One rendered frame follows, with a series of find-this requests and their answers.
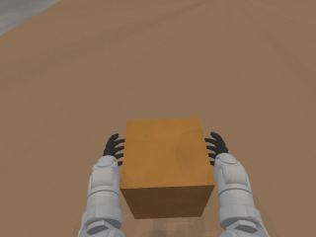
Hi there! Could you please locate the robot right forearm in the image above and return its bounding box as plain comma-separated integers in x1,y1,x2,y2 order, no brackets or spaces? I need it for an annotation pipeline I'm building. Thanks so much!
214,153,270,237

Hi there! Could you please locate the left robot hand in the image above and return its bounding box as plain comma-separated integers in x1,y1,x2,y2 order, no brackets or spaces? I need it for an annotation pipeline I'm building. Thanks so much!
103,133,125,166

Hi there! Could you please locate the robot left forearm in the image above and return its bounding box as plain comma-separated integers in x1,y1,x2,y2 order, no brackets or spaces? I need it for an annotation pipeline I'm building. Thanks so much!
77,155,122,237

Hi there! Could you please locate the carton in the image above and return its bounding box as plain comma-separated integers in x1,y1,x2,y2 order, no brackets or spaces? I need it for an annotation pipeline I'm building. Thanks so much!
119,118,215,219

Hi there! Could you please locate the right robot hand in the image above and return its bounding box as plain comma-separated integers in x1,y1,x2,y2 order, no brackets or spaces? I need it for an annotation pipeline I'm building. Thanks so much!
204,132,228,166

